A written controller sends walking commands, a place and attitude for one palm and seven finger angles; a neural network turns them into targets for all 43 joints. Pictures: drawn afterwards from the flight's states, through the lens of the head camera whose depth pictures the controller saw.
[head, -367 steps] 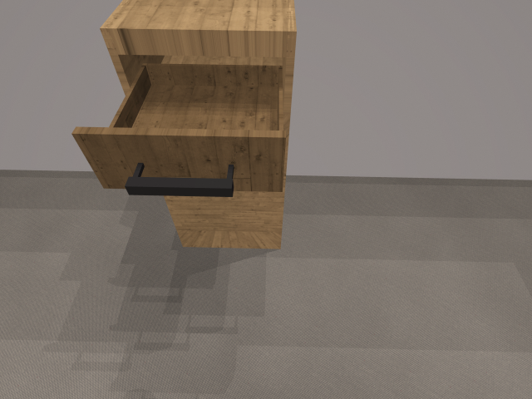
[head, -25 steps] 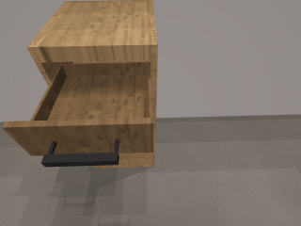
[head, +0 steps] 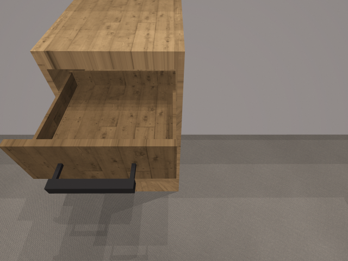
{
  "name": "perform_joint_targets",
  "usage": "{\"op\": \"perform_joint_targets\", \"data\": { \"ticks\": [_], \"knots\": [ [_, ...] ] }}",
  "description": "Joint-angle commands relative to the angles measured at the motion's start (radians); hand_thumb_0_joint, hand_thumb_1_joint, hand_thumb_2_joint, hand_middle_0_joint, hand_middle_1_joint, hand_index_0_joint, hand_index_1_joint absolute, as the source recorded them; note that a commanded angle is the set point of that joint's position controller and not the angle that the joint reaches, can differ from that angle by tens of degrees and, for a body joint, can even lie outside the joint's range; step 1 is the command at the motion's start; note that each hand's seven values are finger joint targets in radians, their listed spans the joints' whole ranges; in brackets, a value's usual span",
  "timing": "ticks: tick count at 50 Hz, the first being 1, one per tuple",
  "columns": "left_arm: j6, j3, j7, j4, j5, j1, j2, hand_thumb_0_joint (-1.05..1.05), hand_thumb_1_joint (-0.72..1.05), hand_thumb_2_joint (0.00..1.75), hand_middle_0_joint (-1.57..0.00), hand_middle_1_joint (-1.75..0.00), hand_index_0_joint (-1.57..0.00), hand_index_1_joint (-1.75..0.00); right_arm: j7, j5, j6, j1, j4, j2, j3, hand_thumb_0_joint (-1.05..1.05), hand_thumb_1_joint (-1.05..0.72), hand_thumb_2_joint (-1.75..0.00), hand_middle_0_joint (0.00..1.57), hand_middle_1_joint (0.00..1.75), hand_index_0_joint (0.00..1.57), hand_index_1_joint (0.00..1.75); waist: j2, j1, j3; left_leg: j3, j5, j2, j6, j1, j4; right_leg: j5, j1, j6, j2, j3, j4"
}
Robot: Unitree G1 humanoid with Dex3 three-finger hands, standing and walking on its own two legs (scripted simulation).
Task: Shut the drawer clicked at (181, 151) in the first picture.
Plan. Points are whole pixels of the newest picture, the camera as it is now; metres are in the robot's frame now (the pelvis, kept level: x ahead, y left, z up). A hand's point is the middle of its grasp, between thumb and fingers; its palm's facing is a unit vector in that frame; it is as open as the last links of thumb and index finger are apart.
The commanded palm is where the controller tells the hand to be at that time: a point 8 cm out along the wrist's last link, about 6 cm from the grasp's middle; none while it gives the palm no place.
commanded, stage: look again from close up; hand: left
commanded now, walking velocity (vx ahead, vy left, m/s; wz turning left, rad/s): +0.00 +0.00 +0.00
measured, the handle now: (94, 176) +0.29 +0.21 +0.02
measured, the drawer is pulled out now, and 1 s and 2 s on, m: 0.29 0.29 0.29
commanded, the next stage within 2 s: raise the hand and make a fist in 0.20 s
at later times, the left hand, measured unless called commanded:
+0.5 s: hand (97, 237) +0.17 +0.18 -0.02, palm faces +0.22 -0.97 -0.10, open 7.0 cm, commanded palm +0.09 +0.22 -0.05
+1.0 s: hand (101, 250) +0.14 +0.16 +0.01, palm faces +0.04 -1.00 -0.05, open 4.5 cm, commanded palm +0.09 +0.21 +0.02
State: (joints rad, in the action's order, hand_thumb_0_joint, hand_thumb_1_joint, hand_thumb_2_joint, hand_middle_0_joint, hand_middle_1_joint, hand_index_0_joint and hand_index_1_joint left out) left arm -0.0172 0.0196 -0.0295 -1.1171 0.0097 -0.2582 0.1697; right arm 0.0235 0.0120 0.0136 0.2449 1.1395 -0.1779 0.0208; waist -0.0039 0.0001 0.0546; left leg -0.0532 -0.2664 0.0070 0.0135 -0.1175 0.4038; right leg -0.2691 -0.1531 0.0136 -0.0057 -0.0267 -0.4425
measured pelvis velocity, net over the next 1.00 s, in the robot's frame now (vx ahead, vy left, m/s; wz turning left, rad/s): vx -0.04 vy -0.02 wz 0.05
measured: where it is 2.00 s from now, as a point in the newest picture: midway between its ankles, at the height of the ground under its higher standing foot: outside the picture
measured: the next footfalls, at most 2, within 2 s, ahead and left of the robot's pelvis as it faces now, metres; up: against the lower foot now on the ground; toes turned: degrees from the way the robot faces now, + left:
none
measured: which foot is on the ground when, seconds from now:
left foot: down 0.00-1.00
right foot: down 0.00-1.00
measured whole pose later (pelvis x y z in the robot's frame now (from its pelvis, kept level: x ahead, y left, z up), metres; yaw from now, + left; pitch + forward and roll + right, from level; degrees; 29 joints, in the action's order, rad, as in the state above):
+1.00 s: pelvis -0.04 -0.02 -0.06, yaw +3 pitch +8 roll -1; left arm -0.28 -0.11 0.23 0.15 -0.25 -0.50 0.20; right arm 0.05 -0.03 0.22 0.25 0.54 -0.18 0.05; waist -0.04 0.01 -0.11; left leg 0.03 -0.46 -0.02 -0.02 -0.66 0.98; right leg -0.45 -0.65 0.05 0.00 -0.11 -0.95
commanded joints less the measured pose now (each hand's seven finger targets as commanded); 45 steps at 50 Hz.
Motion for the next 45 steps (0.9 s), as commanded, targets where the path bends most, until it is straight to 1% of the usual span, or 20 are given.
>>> {"op": "perform_joint_targets", "data": {
  "ticks": [1,14,15,16,17,18,19,20,22,23,25,27,28,29,30,35,38,41,43,45],
  "knots": [
    [-0.016,-0.024,-0.009,0.034,0.0,-0.047,0.121,0.0,0.9,0.9,-0.2,-0.3,-0.2,-0.3,0.008,-0.002,0.019,0.05,-0.019,-0.093,-0.02,0.0,-0.9,-0.9,0.2,0.3,0.2,0.3,0.008,0.0,-0.017,0.087,0.202,-0.105,0.013,-0.013,-0.064,0.255,0.003,0.026,-0.108,0.1,0.068],
    [-0.014,-0.028,-0.008,0.031,0.001,-0.053,0.101,0.0,0.9,0.9,-0.2,-0.3,-0.2,-0.3,0.011,-0.001,0.022,0.06,-0.012,-0.077,-0.022,0.0,-0.9,-0.9,0.2,0.3,0.2,0.3,0.008,0.005,0.003,0.089,0.213,-0.107,0.015,-0.02,-0.067,0.243,-0.008,0.025,-0.103,0.091,0.069],
    [-0.037,-0.032,-0.051,-0.006,0.014,-0.146,0.114,0.0,0.9,0.9,-0.2,-0.3,-0.2,-0.3,0.005,-0.012,0.031,-0.023,-0.085,-0.1,-0.033,0.0,-0.9,-0.9,0.2,0.3,0.2,0.3,0.048,0.036,-0.015,0.042,0.357,-0.119,-0.013,-0.084,0.178,0.752,-0.003,-0.007,-0.164,0.135,0.033],
    [-0.253,-0.178,-0.041,1.558,-0.188,0.59,0.351,0.0,0.9,0.9,-0.22,-0.32,-0.22,-0.32,0.045,-0.056,0.179,0.019,-0.421,-0.258,-0.052,0.0,-0.9,-0.9,0.2,0.3,0.2,0.3,-0.163,-0.068,-0.524,0.058,0.506,-0.009,0.008,0.173,0.036,0.658,0.108,0.021,-0.066,0.061,-0.048],
    [-0.199,-0.166,-0.085,1.298,-0.095,0.104,0.268,0.0,0.9,0.9,-0.24,-0.34,-0.24,-0.34,0.074,-0.027,0.266,-0.05,-0.384,-0.172,-0.041,0.0,-0.9,-0.9,0.2,0.3,0.2,0.3,-0.322,0.028,-0.511,0.062,0.667,-0.063,0.006,0.259,0.013,0.336,0.032,0.039,-0.013,0.029,-0.093],
    [-0.06,-0.006,-0.111,1.133,-0.138,-0.177,0.012,0.0,0.9,0.9,-0.26,-0.37,-0.26,-0.37,0.064,-0.049,0.295,-0.063,-0.387,-0.136,-0.051,0.0,-0.9,-0.9,0.2,0.3,0.2,0.3,-0.232,-0.013,-0.319,0.083,0.697,-0.083,-0.034,0.135,0.018,0.121,-0.09,0.016,-0.014,-0.05,-0.108],
    [-0.052,0.046,-0.088,1.116,-0.144,-0.147,-0.085,0.0,0.9,0.9,-0.28,-0.39,-0.28,-0.39,0.049,-0.044,0.297,-0.006,-0.356,-0.16,-0.056,0.0,-0.9,-0.9,0.2,0.3,0.2,0.3,-0.075,-0.047,-0.178,0.089,0.595,-0.079,-0.02,0.049,0.052,0.111,-0.176,0.002,-0.01,-0.062,-0.095],
    [-0.097,-0.003,-0.075,1.178,-0.147,-0.071,-0.028,0.0,0.9,0.9,-0.3,-0.41,-0.3,-0.41,0.037,-0.035,0.313,-0.036,-0.421,-0.185,-0.081,0.0,-0.9,-0.9,0.2,0.3,0.2,0.3,-0.003,-0.063,-0.07,0.111,0.465,-0.067,-0.008,-0.044,0.101,0.116,-0.242,-0.001,-0.009,-0.075,-0.085],
    [-0.204,-0.056,-0.009,1.111,-0.168,-0.316,-0.037,0.0,0.9,0.9,-0.34,-0.45,-0.34,-0.45,0.022,-0.013,0.323,-0.065,-0.495,-0.189,-0.103,0.0,-0.9,-0.9,0.2,0.3,0.2,0.3,0.155,-0.009,-0.118,0.085,0.285,-0.034,-0.007,-0.197,0.188,0.152,-0.264,-0.001,0.001,-0.094,-0.133],
    [-0.266,-0.069,0.034,1.077,-0.174,-0.43,-0.048,0.0,0.9,0.9,-0.36,-0.47,-0.36,-0.47,0.008,-0.016,0.323,-0.089,-0.536,-0.184,-0.105,0.0,-0.9,-0.9,0.2,0.3,0.2,0.3,0.161,0.029,-0.134,0.071,0.25,-0.019,-0.012,-0.259,0.221,0.161,-0.263,0.003,-0.001,-0.089,-0.179],
    [-0.414,-0.075,0.149,1.042,-0.215,-0.496,-0.08,0.0,0.9,0.9,-0.4,-0.52,-0.4,-0.52,-0.018,-0.016,0.309,-0.124,-0.592,-0.175,-0.109,0.0,-0.9,-0.9,0.2,0.3,0.2,0.3,0.234,0.051,-0.119,0.048,0.126,-0.003,-0.028,-0.417,0.305,0.112,-0.357,0.003,0.008,-0.084,-0.284],
    [-0.576,-0.15,0.262,1.059,-0.244,-0.448,-0.001,0.0,0.9,0.9,-0.44,-0.56,-0.44,-0.56,-0.037,-0.017,0.303,-0.152,-0.644,-0.182,-0.119,0.0,-0.9,-0.9,0.2,0.3,0.2,0.3,0.189,0.053,-0.155,0.033,0.009,0.012,-0.034,-0.55,0.406,0.018,-0.432,0.012,-0.003,-0.04,-0.365],
    [-0.641,-0.194,0.284,1.151,-0.234,-0.403,0.07,0.0,0.9,0.9,-0.46,-0.58,-0.46,-0.58,-0.047,-0.014,0.303,-0.148,-0.675,-0.181,-0.119,0.0,-0.9,-0.9,0.2,0.3,0.2,0.3,0.059,0.074,-0.202,0.026,-0.003,0.015,-0.029,-0.567,0.442,0.002,-0.437,0.021,-0.01,-0.005,-0.403],
    [-0.689,-0.202,0.294,1.304,-0.234,-0.332,0.106,0.0,0.9,0.9,-0.48,-0.6,-0.48,-0.6,-0.05,-0.01,0.305,-0.16,-0.723,-0.174,-0.118,0.0,-0.9,-0.9,0.2,0.3,0.2,0.3,-0.037,0.081,-0.329,0.016,-0.001,0.017,-0.017,-0.545,0.466,-0.027,-0.424,0.025,-0.011,0.017,-0.432],
    [-0.702,-0.236,0.284,1.354,-0.235,-0.342,0.136,0.0,0.9,0.9,-0.5,-0.62,-0.5,-0.62,-0.045,-0.01,0.302,-0.151,-0.745,-0.164,-0.118,0.0,-0.9,-0.9,0.2,0.3,0.2,0.3,-0.089,0.086,-0.38,0.015,0.009,0.012,-0.01,-0.529,0.483,-0.041,-0.422,0.03,-0.007,0.032,-0.444],
    [-0.596,-0.168,0.232,1.464,-0.276,-0.192,0.081,0.0,0.9,0.9,-0.6,-0.73,-0.6,-0.73,0.002,-0.042,0.272,-0.121,-0.795,-0.164,-0.086,0.0,-0.9,-0.9,0.2,0.3,0.2,0.3,-0.012,-0.026,-0.217,0.055,-0.223,0.004,0.013,-0.608,0.523,-0.383,-0.569,0.009,-0.011,0.09,-0.317],
    [-0.532,-0.122,0.25,1.534,-0.258,-0.104,0.119,0.0,0.9,0.9,-0.66,-0.8,-0.66,-0.8,0.031,-0.048,0.28,-0.091,-0.796,-0.179,-0.07,0.0,-0.9,-0.9,0.2,0.3,0.2,0.3,-0.024,-0.061,-0.249,0.067,-0.205,-0.001,0.027,-0.586,0.537,-0.372,-0.545,0.005,-0.013,0.108,-0.294],
    [-0.445,-0.108,0.276,1.512,-0.254,-0.143,0.117,0.0,0.9,0.9,-0.72,-0.86,-0.72,-0.86,0.045,-0.053,0.285,-0.071,-0.788,-0.175,-0.059,0.0,-0.9,-0.9,0.2,0.3,0.2,0.3,-0.05,-0.045,-0.279,0.079,-0.14,-0.004,0.025,-0.537,0.505,-0.259,-0.483,0.004,-0.008,0.075,-0.294],
    [-0.38,-0.175,0.275,1.437,-0.259,-0.21,0.149,0.0,0.9,0.9,-0.76,-0.91,-0.76,-0.91,0.05,-0.054,0.28,-0.086,-0.778,-0.167,-0.058,0.0,-0.9,-0.9,0.2,0.3,0.2,0.3,0.033,-0.02,-0.288,0.081,-0.102,-0.004,0.022,-0.553,0.495,-0.218,-0.417,-0.005,-0.011,0.081,-0.273],
    [-0.34,-0.2,0.269,1.465,-0.277,-0.233,0.143,0.0,0.9,0.9,-0.8,-0.95,-0.8,-0.95,0.05,-0.054,0.275,-0.097,-0.782,-0.155,-0.053,0.0,-0.9,-0.9,0.2,0.3,0.2,0.3,0.006,0.008,-0.305,0.078,-0.057,-0.001,0.017,-0.531,0.466,-0.153,-0.361,-0.007,-0.019,0.072,-0.272]
  ]
}}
